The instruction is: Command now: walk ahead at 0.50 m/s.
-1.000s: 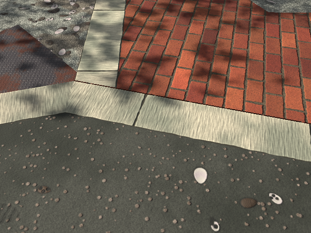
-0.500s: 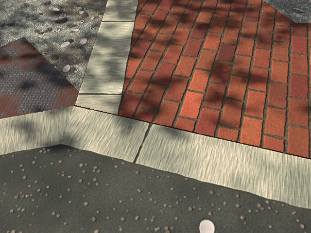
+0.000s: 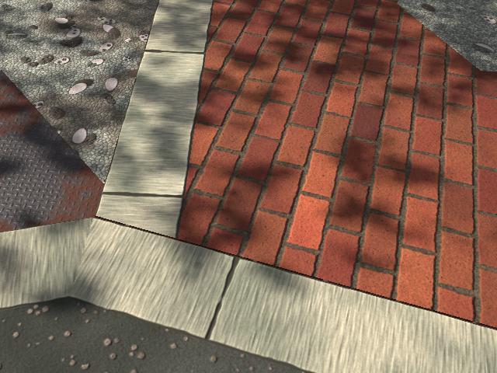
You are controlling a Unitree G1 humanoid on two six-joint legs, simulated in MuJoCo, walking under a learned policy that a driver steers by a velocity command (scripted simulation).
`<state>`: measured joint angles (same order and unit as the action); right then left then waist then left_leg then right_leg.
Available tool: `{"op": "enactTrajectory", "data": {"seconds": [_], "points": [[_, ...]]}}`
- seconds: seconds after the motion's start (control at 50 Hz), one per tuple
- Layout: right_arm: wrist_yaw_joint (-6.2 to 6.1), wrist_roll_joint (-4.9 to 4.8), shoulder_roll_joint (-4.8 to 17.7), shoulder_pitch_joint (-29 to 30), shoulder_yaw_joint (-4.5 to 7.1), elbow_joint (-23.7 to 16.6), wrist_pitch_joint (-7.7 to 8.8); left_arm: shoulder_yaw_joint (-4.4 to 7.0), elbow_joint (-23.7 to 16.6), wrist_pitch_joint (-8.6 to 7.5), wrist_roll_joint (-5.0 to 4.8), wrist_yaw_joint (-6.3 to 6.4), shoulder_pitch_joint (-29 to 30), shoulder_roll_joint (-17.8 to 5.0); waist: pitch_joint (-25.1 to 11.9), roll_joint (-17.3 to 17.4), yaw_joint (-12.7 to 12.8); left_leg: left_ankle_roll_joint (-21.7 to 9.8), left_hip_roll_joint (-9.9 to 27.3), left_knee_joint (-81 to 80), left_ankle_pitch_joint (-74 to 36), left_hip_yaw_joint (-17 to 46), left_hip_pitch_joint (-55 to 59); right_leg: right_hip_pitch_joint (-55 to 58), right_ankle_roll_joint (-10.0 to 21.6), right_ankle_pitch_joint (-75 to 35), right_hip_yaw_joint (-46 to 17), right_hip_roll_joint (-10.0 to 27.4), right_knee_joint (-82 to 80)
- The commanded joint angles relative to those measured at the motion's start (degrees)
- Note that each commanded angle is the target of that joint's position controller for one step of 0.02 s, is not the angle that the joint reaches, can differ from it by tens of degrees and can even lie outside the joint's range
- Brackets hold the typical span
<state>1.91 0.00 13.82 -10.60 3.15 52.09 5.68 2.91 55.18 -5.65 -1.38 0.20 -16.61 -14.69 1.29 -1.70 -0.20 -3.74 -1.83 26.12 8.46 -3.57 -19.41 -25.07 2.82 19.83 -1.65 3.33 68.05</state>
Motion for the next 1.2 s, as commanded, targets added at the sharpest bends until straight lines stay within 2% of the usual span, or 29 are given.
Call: {"op": "enactTrajectory", "data": {"seconds": [0.02, 0.1, 0.2, 0.32, 0.38, 0.4, 0.42, 0.44, 0.46, 0.48, 0.5, 0.52, 0.54, 0.56, 0.62, 0.66, 0.74, 0.84, 0.9, 0.92, 0.94, 0.96, 0.98, 1.0, 1.02, 1.04, 1.08, 1.14, 1.2], "points": [[0.17, 0.46, 4.57, -1.33, 0.68, -1.37, 0.92, 1.32, -2.75, 0.6, 0.38, 0.6, -2.74, -2.88, -3.3, 6.65, 1.27, -9.4, 14.32, -16.95, -5.14, 15.9, 7.96, -8.13, 0.13, -5.34, -2.01, 5.36, -1.74], [-1.22, 0.28, 7.44, -5.43, 1.29, 0.56, 0.92, 1.77, -5.32, 1.29, 1.09, 0.89, 4.1, -3.29, -0.26, 4.61, 0.51, -10.04, 14.33, -19.38, -10.8, 12.17, 9.32, -15.1, -1.86, -14.51, -1.57, 5.98, -11.94], [-2.33, 0.24, 8.04, -8.29, 1.24, 1.91, 0.6, 1.14, -7.38, 1.03, 0.38, -0.38, 11.96, -1.7, 1.19, 4.99, -2.06, -6.95, 13.19, -20.55, -10.58, 4.79, 13.06, -14.88, -1.4, -26.98, 0.04, 3.9, -26.41], [-2.71, -0.09, 8.43, -11.83, 1.64, 4.26, -0.65, 0.44, -11.62, 1.01, -0.04, -2.49, 19.66, -1.4, 4.22, 4.11, -4.43, -5.75, 17.23, -17.07, -14.84, 0.39, 25.1, -18.8, 0.87, -21.92, 1.0, 1.82, -33.48], [-3.22, -0.42, 10.34, -9.24, 2.25, 3.32, -1.64, 1.06, -12.95, 0.95, 0.14, -3.59, 17.78, -3.01, 1.74, 6.18, -1.93, -3.95, 17.87, -9.08, -35.25, -2.45, 27.28, -11.85, 3.26, -13.76, 5.38, -1.38, -34.16], [-3.49, -0.46, 11.16, -8.37, 2.49, 2.8, -2.07, 1.88, -12.5, 1.07, 0.26, -3.67, 13.91, -4.48, -1.25, 7.29, 0.38, -3.13, 17.41, -2.81, -45.52, -3.64, 26.97, -5.56, 4.34, -11.56, 7.4, -3.71, -33.85], [-3.75, -0.46, 11.2, -7.17, 2.41, 2.16, -2.59, 3.35, -10.51, 1.18, 0.21, -3.59, 5.56, -6.79, -5.67, 6.5, 4.87, -1.56, 15.42, 8.22, -49.92, -5.67, 24.14, 5.61, 5.98, -13.39, 8.54, -6.42, -36.53], [-4.02, -0.07, 10.58, -7.25, 1.95, 0.8, -2.42, 5.35, -8.43, 1.43, 0.29, -2.8, -4.34, -11.45, -11.25, 2.48, 8.78, 0.69, 12.97, 24.4, -38.76, -6.27, 11.66, 23.11, 9.15, -14.72, -0.64, -2.11, -37.75], [-2.76, 1.63, 2.28, -12.46, -0.78, -1.7, -0.63, 6.55, -8.16, 1.45, 0.14, -2.22, -7.84, -17.61, -17.7, -12.29, 4.48, 4.65, 1.37, 47.0, 7.54, -3.85, -14.84, 45.17, 20.03, -9.36, -31.55, 13.1, -41.57], [-1.7, -0.2, 5.13, -9.68, -0.49, -1.94, 2.12, 5.19, -8.53, 1.28, 0.34, -2.09, -9.48, -13.7, -23.85, -9.84, 6.36, 3.84, -1.18, 55.56, 23.29, 7.93, -23.69, 50.5, 22.59, -5.18, -46.39, 17.08, -50.44], [-1.15, -2.24, 8.6, -3.93, 0.52, -3.77, 3.65, 4.37, -8.72, 1.08, 0.75, -1.83, -7.05, -10.38, -16.17, -7.25, 7.08, 2.15, 2.54, 55.8, 19.2, 9.7, -28.78, 45.84, 18.75, -7.73, -37.33, 14.45, -50.6], [-1.31, -2.15, 8.55, -1.05, 0.38, -4.62, 4.22, 3.76, -9.93, 0.91, 0.64, -1.72, -2.72, -8.39, -11.33, -1.84, 5.3, 1.44, 5.31, 51.35, 14.09, 9.09, -27.26, 37.11, 16.42, -12.17, -29.28, 11.89, -50.85], [-1.78, -0.92, 8.43, -0.02, 0.83, -4.49, 4.02, 3.18, -11.21, 0.91, 0.8, -1.83, 1.49, -6.76, -7.53, 2.08, 2.79, 1.82, 7.14, 45.93, 11.44, 8.56, -23.43, 27.73, 15.01, -17.78, -23.88, 9.83, -51.93], [-2.09, -0.25, 8.77, -0.56, 1.4, -4.58, 3.18, 2.6, -12.18, 0.89, 1.22, -1.72, 3.81, -5.35, -6.01, 2.06, 0.62, 2.26, 8.5, 42.38, 10.07, 8.67, -18.88, 21.45, 14.33, -21.37, -20.45, 8.07, -53.5], [-2.49, 0.69, 6.56, -1.01, 1.47, -5.77, 1.04, 2.98, -12.81, 0.79, 0.87, -0.98, 3.56, -7.32, -3.9, 0.19, -1.34, 4.81, 8.4, 33.97, 7.42, 7.25, -15.15, 13.03, 14.73, -25.43, -16.33, 6.0, -56.08], [-2.8, 0.99, 5.84, 3.44, 1.28, -7.53, 0.59, 3.52, -12.66, 0.78, 0.65, -0.15, 1.52, -9.19, -2.27, -0.32, -0.32, 6.31, 7.3, 25.72, 0.87, 6.43, -15.99, 10.84, 13.95, -25.48, -14.17, 4.64, -56.78], [-2.24, 0.39, 4.32, 11.81, 0.64, -10.17, 0.92, 3.64, -12.09, 1.38, 0.22, 0.52, -1.89, -9.28, -1.11, -2.64, 3.01, 6.38, 3.65, 8.76, -13.01, 6.01, -11.39, 9.02, 10.24, -18.28, -12.26, 1.49, -55.59], [-1.22, -0.44, 7.2, 15.46, 1.24, -12.73, 1.97, 3.67, -11.25, 2.11, -0.18, 0.85, -4.64, -8.84, -1.31, -3.76, 3.81, 5.15, 2.27, 1.34, -10.24, 8.29, -9.09, 16.1, 8.98, -14.29, -19.49, 4.38, -49.62], [-1.16, -0.36, 9.41, 8.1, 2.35, -11.17, 3.0, 3.47, -12.4, 2.72, 0.23, 1.15, -2.9, -8.11, -3.92, -5.5, -0.56, 2.44, 1.75, -2.47, -5.3, 6.95, 1.56, 17.24, 7.06, -18.53, -21.84, 2.93, -42.01], [-1.49, 0.54, 11.59, 0.77, 3.18, -10.02, 3.28, 2.53, -13.48, 2.55, 0.63, 0.9, -1.78, -5.64, -9.74, -3.72, -4.1, -0.37, 6.69, -0.99, -5.02, 10.57, 14.07, 12.89, 5.2, -18.83, -18.93, -0.08, -31.78], [-2.01, 1.51, 16.35, -7.99, 4.43, -9.2, 3.03, 1.58, -14.81, 2.11, 0.27, 0.8, -5.9, -2.47, -18.59, 7.1, -5.03, -6.99, 19.16, -1.12, -0.71, 27.13, 35.29, -3.02, 1.03, -6.62, -11.24, -7.08, -12.82], [-1.57, 0.4, 16.0, -10.86, 4.56, -7.52, 2.09, 1.07, -15.79, 1.7, -0.67, 0.82, -10.11, -3.21, -22.16, 21.99, -3.52, -12.2, 27.32, -6.6, 11.61, 47.62, 42.45, -16.88, -0.37, 14.9, -8.1, -7.88, 0.13], [-1.55, -0.27, 10.74, -7.88, 3.2, -9.02, 1.75, 2.3, -14.83, 1.85, -1.07, 0.82, -7.74, -8.78, -14.75, 13.85, -4.3, -10.17, 25.64, -8.32, 19.13, 44.11, 36.42, -21.5, -0.73, 11.52, -9.66, -4.01, 5.93], [-1.72, -0.11, 8.45, -5.15, 2.5, -9.7, 1.18, 2.69, -15.61, 2.27, -0.6, 0.79, -2.82, -9.96, -8.64, 8.41, -4.56, -7.72, 23.25, -8.99, 16.57, 35.18, 28.87, -21.71, -0.99, 6.65, -7.51, -1.89, 6.93], [-1.46, 0.37, 7.49, -3.17, 1.98, -9.24, 0.91, 2.51, -16.16, 2.31, 0.22, 0.71, -0.29, -8.64, -4.41, 5.37, -3.52, -7.13, 20.13, -10.85, 10.89, 29.59, 21.0, -19.39, -1.04, 2.89, -6.54, -0.54, 4.36], [-1.18, 0.78, 6.34, -2.26, 1.47, -8.59, 0.9, 2.49, -16.37, 2.29, 0.66, 0.55, 0.43, -7.22, -2.24, 5.85, -2.12, -7.11, 17.82, -12.43, 6.8, 25.76, 16.04, -17.26, -0.82, 0.69, -6.64, 0.7, 1.33], [-0.71, 0.74, 6.24, -1.44, 1.24, -7.72, 1.1, 2.01, -16.41, 2.34, 0.45, 0.26, -0.58, -4.77, -0.65, 7.59, 0.1, -8.03, 15.1, -14.58, -3.19, 20.62, 10.29, -12.84, -1.05, -0.13, -4.46, 1.42, -3.17], [-0.77, 0.07, 8.73, -0.98, 1.72, -6.81, 1.09, 1.13, -17.75, 1.8, 2.03, 0.54, 2.14, -2.77, -1.89, 6.45, 1.16, -9.74, 13.94, -12.77, -32.5, 13.61, 8.74, -9.27, -3.23, -3.42, -0.98, 0.98, -15.05], [-1.53, -0.86, 10.98, -3.13, 2.35, -5.72, -0.38, 0.49, -18.25, 1.33, 1.66, 0.1, 6.66, -2.07, -4.82, 7.49, -0.57, -7.75, 11.17, -10.83, -35.97, 9.33, 8.34, -2.22, -4.28, -14.13, 0.83, -1.92, -26.86]]}}
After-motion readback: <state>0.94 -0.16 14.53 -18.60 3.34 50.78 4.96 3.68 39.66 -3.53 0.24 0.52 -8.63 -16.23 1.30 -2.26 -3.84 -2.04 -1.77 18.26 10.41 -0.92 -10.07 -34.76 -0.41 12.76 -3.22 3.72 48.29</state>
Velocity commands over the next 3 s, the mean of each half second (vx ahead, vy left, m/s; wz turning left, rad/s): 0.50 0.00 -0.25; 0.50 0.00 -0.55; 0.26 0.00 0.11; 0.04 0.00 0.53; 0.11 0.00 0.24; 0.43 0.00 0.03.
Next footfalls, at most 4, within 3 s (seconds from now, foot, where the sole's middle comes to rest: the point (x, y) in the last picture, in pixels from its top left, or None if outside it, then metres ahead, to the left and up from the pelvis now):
0.44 right None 0.40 -0.16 -0.77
0.92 left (264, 288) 0.72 -0.04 -0.77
1.34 right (363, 273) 0.77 -0.34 -0.77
1.74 left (275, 263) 0.81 -0.08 -0.77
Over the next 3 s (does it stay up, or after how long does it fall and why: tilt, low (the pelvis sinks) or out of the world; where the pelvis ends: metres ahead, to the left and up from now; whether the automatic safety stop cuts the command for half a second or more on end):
stays up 0.97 -0.14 0.00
